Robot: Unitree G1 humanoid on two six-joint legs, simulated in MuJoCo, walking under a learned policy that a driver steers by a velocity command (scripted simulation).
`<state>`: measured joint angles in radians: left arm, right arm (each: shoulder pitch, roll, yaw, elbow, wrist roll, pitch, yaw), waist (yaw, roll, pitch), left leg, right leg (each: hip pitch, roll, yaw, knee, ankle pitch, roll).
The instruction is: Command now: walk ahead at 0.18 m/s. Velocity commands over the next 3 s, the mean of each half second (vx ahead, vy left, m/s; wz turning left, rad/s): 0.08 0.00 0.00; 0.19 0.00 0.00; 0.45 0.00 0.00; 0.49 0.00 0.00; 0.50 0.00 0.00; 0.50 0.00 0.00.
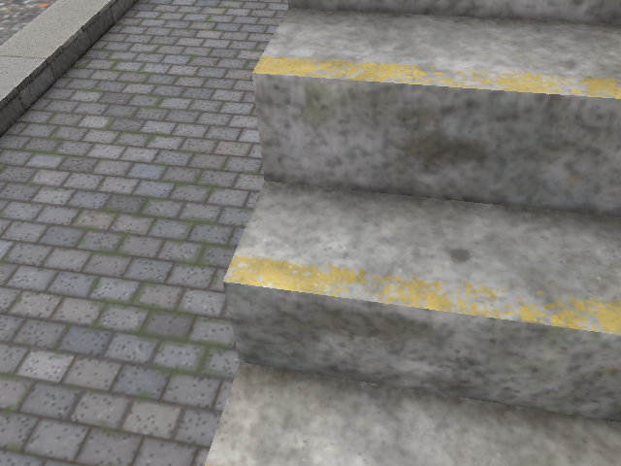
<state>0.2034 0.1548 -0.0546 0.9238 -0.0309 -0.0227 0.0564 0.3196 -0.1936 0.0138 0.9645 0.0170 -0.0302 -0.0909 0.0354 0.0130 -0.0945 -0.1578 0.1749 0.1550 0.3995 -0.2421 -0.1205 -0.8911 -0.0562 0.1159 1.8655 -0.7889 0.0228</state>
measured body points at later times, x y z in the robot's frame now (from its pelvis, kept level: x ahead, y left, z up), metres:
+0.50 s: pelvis -0.03 -0.05 +0.00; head -0.01 -0.01 +0.45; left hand +0.11 +0.10 -0.15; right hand -0.11 -0.24 -0.14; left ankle -0.08 +0.03 -0.74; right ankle -0.04 -0.22 -0.48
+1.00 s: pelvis -0.02 -0.13 +0.02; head +0.03 -0.16 +0.47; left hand +0.22 -0.03 -0.07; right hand -0.09 -0.35 -0.13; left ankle -0.08 +0.03 -0.71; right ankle -0.05 -0.24 -0.53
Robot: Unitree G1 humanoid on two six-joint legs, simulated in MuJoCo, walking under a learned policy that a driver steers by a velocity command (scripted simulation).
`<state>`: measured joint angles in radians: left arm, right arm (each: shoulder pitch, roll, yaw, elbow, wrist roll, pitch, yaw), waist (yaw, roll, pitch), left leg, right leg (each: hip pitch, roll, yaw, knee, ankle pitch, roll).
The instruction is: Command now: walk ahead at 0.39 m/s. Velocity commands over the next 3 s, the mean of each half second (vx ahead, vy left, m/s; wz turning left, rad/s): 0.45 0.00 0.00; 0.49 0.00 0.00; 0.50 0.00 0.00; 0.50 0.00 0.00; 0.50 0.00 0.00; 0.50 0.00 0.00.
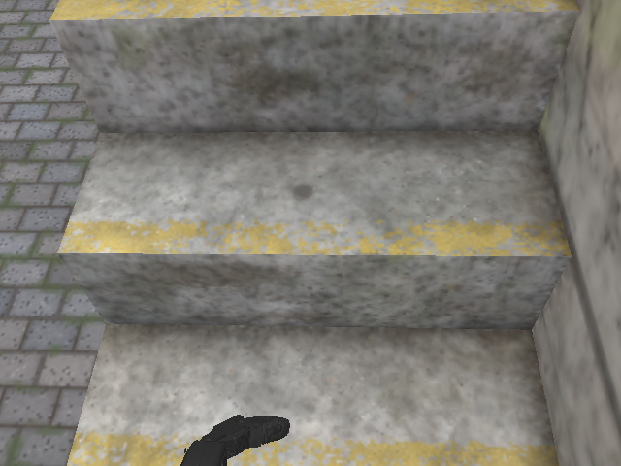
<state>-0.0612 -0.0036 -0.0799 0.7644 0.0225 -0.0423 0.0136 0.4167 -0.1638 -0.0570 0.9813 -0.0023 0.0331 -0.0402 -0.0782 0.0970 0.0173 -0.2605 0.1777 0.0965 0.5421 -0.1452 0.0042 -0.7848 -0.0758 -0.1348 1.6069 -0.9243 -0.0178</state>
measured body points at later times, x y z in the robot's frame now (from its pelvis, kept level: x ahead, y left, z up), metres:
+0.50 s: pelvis +0.02 +0.06 +0.08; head +0.04 +0.06 +0.53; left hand +0.35 +0.18 +0.08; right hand -0.03 -0.16 -0.05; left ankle -0.01 +0.15 -0.59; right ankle -0.05 -0.05 -0.41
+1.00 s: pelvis -0.09 -0.01 -0.09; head -0.10 -0.01 +0.36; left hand -0.10 +0.24 -0.24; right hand +0.22 -0.14 -0.07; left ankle -0.05 +0.15 -0.46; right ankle -0.16 -0.14 -0.77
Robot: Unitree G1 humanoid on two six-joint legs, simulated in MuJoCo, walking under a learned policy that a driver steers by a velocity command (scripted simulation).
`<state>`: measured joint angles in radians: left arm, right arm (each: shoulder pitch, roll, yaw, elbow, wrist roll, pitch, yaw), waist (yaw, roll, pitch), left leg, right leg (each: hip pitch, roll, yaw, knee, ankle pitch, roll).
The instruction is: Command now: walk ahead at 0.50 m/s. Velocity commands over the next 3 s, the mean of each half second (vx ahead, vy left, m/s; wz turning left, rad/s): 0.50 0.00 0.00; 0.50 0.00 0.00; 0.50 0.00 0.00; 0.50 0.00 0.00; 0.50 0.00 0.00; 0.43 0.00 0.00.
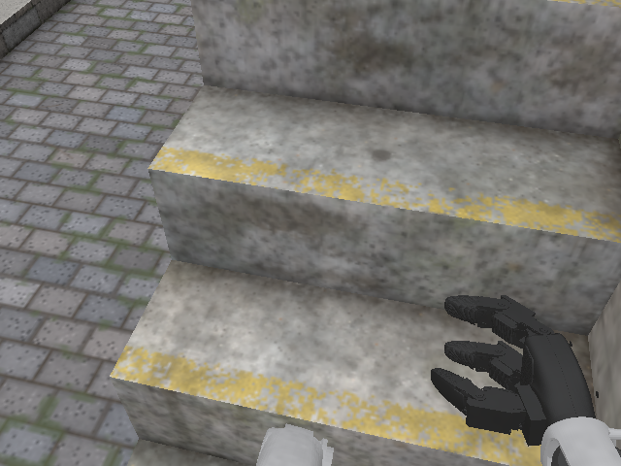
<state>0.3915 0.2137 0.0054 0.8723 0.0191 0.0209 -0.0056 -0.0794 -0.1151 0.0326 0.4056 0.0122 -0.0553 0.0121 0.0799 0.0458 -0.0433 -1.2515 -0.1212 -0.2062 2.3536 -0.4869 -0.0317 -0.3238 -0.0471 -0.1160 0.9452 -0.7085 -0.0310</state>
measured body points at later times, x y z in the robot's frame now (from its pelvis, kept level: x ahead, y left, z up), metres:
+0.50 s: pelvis +0.02 +0.11 +0.06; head +0.00 +0.15 +0.50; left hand +0.24 +0.24 -0.03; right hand -0.03 -0.10 -0.07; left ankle +0.02 +0.21 -0.67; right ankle +0.06 -0.06 -0.24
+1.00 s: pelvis +0.19 +0.05 +0.21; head +0.17 +0.04 +0.66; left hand +0.22 +0.29 +0.06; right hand +0.29 -0.19 +0.08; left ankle +0.13 +0.20 -0.26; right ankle +0.22 -0.07 -0.46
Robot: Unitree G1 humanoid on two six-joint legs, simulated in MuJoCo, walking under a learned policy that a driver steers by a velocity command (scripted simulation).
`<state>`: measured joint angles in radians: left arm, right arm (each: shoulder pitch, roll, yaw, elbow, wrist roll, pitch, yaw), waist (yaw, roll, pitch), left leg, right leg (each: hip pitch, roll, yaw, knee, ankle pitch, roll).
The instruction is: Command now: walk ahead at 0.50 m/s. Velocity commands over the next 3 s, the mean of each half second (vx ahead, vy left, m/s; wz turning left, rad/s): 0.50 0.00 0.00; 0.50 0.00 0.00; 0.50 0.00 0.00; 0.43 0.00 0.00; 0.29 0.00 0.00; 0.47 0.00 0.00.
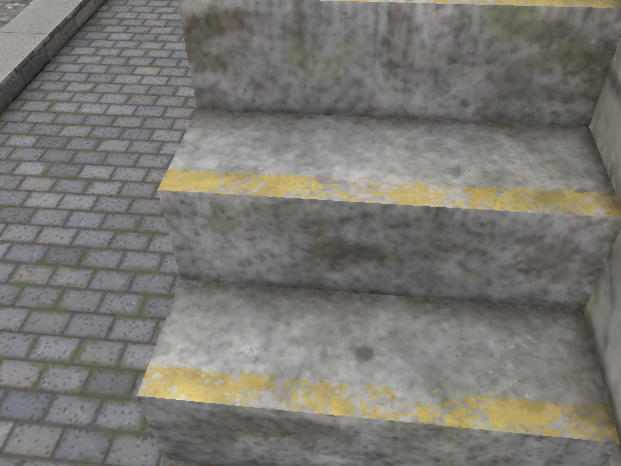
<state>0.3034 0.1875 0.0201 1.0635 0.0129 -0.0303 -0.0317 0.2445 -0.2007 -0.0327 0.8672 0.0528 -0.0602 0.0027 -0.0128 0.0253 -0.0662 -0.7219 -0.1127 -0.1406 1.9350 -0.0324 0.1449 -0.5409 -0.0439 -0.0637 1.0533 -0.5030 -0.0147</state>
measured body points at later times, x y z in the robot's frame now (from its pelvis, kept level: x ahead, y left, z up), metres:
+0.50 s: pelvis +0.21 +0.07 +0.19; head +0.18 +0.10 +0.64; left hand +0.27 +0.34 +0.04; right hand +0.33 -0.16 +0.09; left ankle +0.31 +0.20 -0.46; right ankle +0.10 -0.08 -0.34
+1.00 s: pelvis +0.42 -0.02 +0.31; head +0.41 -0.02 +0.76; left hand +0.61 +0.18 +0.22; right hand +0.41 -0.26 +0.15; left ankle +0.32 +0.20 -0.44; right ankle +0.53 -0.15 -0.23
